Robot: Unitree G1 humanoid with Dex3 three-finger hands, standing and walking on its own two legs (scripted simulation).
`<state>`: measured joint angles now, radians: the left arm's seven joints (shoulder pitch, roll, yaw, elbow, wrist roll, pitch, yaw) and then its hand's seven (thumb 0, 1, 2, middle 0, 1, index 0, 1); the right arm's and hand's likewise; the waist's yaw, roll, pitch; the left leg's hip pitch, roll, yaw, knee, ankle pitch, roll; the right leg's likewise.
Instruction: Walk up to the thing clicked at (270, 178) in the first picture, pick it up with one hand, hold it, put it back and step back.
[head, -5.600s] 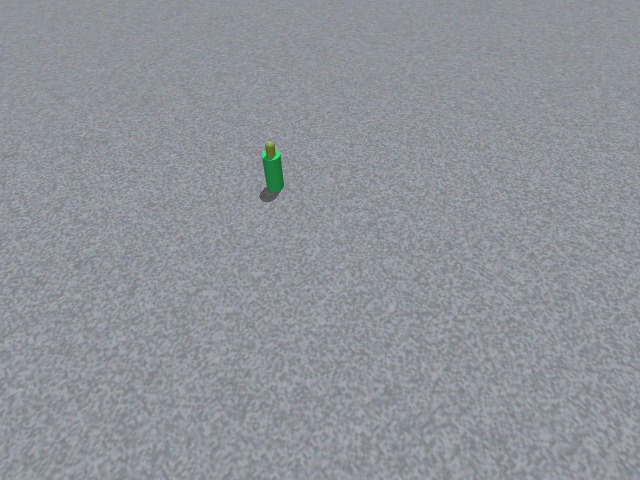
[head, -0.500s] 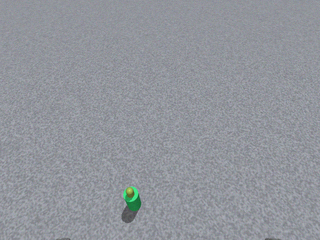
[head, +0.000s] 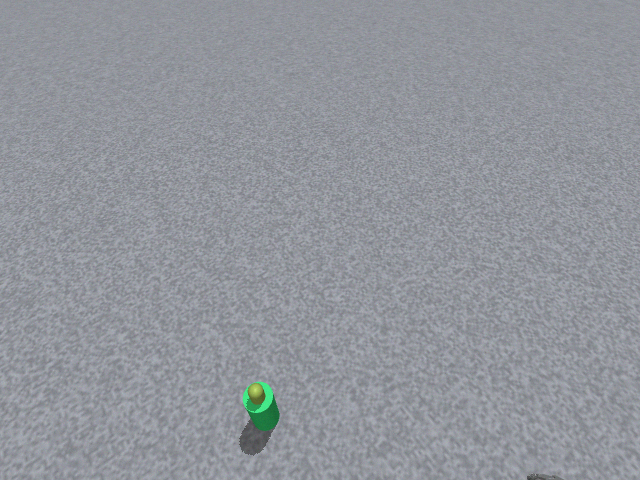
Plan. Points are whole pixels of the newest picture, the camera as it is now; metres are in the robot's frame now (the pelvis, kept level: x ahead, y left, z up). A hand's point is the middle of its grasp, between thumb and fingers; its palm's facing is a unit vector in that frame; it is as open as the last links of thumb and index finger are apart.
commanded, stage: stand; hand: left
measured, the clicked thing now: (260, 403) +0.39 +0.19 -0.66
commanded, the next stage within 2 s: go down in 1.76 s
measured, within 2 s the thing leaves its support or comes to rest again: neither
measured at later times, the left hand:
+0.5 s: hand out of the picture +0.09 +0.25 -0.16, palm faces -0.03 -0.94 -0.34, open 7.4 cm
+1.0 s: hand out of the picture +0.08 +0.25 -0.16, palm faces -0.03 -0.94 -0.34, open 7.4 cm
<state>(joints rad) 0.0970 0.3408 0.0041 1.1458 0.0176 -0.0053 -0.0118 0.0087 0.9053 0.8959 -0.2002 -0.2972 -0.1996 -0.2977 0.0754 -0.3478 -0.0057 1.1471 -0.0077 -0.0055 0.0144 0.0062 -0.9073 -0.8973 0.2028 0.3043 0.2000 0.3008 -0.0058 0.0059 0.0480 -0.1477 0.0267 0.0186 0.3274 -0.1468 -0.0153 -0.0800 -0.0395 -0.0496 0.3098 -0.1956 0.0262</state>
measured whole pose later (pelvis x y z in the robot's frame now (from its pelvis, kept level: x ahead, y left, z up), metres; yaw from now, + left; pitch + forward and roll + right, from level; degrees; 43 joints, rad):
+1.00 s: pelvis +0.01 -0.01 +0.00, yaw +0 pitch -2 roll +0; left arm 0.11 0.35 0.00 1.13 0.02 0.00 -0.01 0.01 0.90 0.90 -0.20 -0.30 -0.20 -0.30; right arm 0.09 -0.35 0.00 1.14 -0.01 0.00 0.01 0.01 -0.91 -0.90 0.20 0.30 0.20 0.30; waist 0.00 0.00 0.05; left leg -0.12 0.03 0.02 0.31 -0.16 -0.02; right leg -0.05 -0.03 -0.05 0.30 -0.20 0.02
